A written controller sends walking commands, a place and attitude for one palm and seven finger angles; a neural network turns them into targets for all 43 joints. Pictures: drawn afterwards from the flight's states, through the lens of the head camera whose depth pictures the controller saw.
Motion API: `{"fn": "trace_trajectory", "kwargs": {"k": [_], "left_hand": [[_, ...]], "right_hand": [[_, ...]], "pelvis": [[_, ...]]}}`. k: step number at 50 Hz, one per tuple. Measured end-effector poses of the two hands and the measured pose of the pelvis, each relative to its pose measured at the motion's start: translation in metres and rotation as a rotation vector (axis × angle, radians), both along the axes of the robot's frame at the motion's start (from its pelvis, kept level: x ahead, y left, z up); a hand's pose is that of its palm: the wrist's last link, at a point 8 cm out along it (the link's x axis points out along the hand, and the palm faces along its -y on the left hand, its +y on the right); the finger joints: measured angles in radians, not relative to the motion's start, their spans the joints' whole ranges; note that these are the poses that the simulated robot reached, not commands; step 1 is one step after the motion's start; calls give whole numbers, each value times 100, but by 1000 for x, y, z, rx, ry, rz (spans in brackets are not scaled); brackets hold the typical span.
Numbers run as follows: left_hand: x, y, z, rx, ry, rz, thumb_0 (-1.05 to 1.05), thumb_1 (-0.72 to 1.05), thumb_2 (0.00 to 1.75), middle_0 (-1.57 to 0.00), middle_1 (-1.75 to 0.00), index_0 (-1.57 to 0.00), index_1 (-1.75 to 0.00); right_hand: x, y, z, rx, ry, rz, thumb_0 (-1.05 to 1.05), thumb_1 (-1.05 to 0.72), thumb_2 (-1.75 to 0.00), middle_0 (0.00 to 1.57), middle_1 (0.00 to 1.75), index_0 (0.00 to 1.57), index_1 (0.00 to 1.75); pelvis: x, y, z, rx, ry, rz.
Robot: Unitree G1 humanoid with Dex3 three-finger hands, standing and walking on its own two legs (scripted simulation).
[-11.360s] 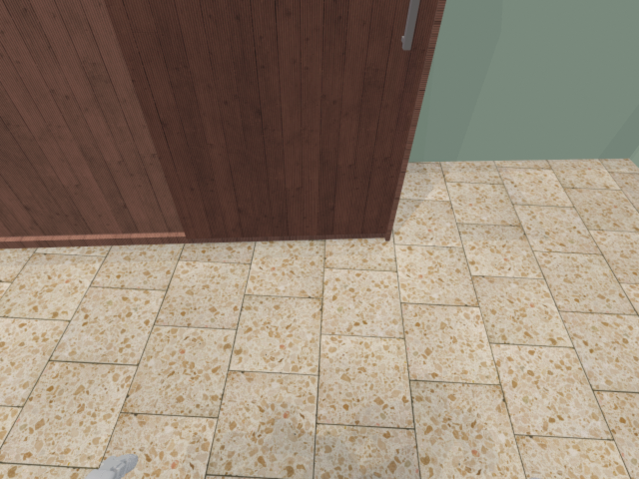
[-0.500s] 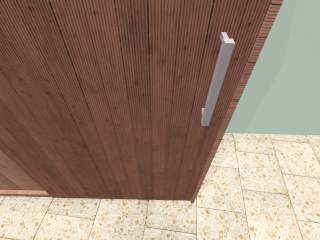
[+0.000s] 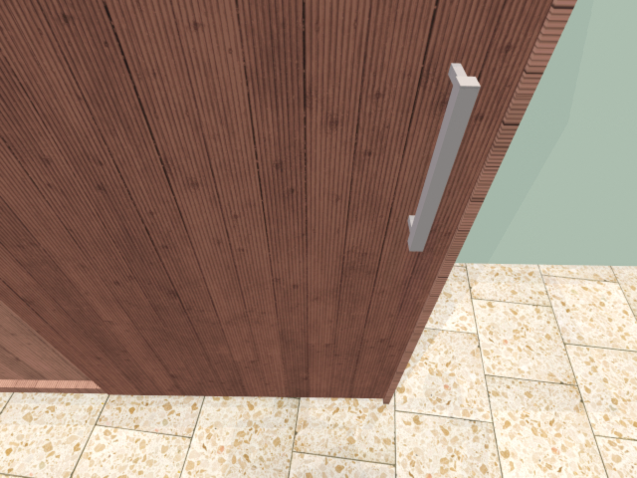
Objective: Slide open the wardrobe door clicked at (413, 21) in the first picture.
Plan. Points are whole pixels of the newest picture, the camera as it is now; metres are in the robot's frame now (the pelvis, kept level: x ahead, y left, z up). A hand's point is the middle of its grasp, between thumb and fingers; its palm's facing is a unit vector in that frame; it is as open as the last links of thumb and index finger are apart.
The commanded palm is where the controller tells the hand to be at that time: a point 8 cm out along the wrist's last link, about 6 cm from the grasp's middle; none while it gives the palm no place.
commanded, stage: raise the hand with hooked fingers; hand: right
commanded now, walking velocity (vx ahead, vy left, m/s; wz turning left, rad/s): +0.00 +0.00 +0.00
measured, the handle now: (433, 170) +0.44 -0.11 +0.18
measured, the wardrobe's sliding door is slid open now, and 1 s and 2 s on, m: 0.00 0.00 0.00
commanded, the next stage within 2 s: none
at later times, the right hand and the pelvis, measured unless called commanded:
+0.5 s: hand out of the picture +0.11 -0.20 -0.02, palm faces +0.14 +0.99 -0.04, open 9.0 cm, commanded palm +0.12 -0.25 +0.01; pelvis -0.02 +0.02 -0.04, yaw -4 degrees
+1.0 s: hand (597, 415) +0.19 -0.25 +0.09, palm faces +0.05 +0.99 -0.10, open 12.1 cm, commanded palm +0.15 -0.30 +0.10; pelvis -0.03 -0.01 -0.02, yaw -3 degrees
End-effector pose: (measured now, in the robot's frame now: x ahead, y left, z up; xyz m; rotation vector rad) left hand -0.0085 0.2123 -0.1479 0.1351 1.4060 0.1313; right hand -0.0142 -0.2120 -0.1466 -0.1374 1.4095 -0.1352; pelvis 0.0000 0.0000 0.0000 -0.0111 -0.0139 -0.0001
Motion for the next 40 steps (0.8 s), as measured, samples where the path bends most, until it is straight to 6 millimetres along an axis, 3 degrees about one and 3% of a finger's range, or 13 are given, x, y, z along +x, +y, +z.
{"fn": "trace_trajectory", "kwargs": {"k": [3, 7, 10, 13, 15, 17, 20, 22, 24, 27, 32, 36, 40], "left_hand": [[10, 8, 4, 25, -87, -6, 1, 92, 90, -20, -30, -20, -30], [54, 25, 13, 63, -369, -48, 2, 92, 90, -20, -30, -20, -30], [98, 36, 24, 84, -577, -75, 2, 92, 90, -20, -30, -20, -30], [138, 44, 43, 102, -751, -89, 2, 91, 90, -20, -30, -20, -30], [160, 48, 60, 108, -841, -110, 2, 91, 90, -20, -29, -20, -30], [178, 51, 76, 118, -909, -138, 1, 91, 90, -20, -29, -20, -30], [199, 54, 92, 141, -965, -184, 1, 91, 90, -20, -30, -20, -30], [208, 52, 98, 150, -985, -209, 1, 91, 90, -20, -30, -20, -30], [214, 46, 97, 148, -990, -242, 1, 91, 90, -20, -29, -19, -30], [215, 31, 85, 115, -969, -294, 1, 91, 90, -20, -29, -19, -30], [194, 2, 51, 14, -894, -312, 1, 91, 90, -20, -30, -20, -30], [162, -7, 37, -35, -825, -226, 1, 90, 90, -21, -30, -20, -30], [132, 0, 37, -13, -782, -140, 2, 90, 90, -21, -30, -20, -30]], "right_hand": [[21, -14, 16, -42, -119, -88, 4, -95, -90, 21, 30, 20, 30], [109, -39, 96, -153, -679, -93, 5, -94, -89, 21, 32, 20, 32], [170, -31, 160, -131, -1072, -22, 4, -89, -87, 20, 34, 20, 34], [204, -11, 191, -7, -1368, 64, 3, -82, -85, 20, 38, 20, 38], [205, 1, 186, 99, -1449, 130, 2, -78, -83, 21, 40, 20, 40], [193, 7, 166, 171, -1416, 195, 1, -73, -81, 21, 43, 21, 43], [157, -1, 130, 202, -1252, 183, 1, -65, -79, 22, 47, 22, 47], [129, -14, 119, 162, -1185, 110, 1, -60, -77, 23, 50, 23, 50], [107, -30, 126, 73, -1199, 43, 2, -55, -75, 23, 53, 23, 53], [93, -47, 159, -63, -1354, 18, 2, -48, -72, 24, 58, 23, 57], [124, -39, 202, -22, -1563, 189, 2, -36, -67, 24, 65, 23, 65], [165, -33, 197, 116, -1399, 335, 1, -26, -63, 24, 71, 24, 71], [183, -53, 198, 135, -1294, 251, 1, -17, -59, 26, 77, 25, 77]], "pelvis": [[-3, 1, -2, 4, -1, -8], [-5, -1, -7, -2, 4, -46], [-9, -2, -12, 3, 24, -66], [-14, 2, -22, -3, 72, -51], [-17, 7, -28, -9, 89, -38], [-18, 11, -33, -13, 100, -33], [-20, 16, -40, -12, 108, -33], [-21, 18, -42, -4, 106, -42], [-22, 19, -44, 9, 103, -57], [-26, 19, -46, 30, 95, -88], [-40, 16, -48, 48, 80, -112], [-43, 15, -41, 36, 85, -87], [-38, 11, -33, 23, 81, -58]]}}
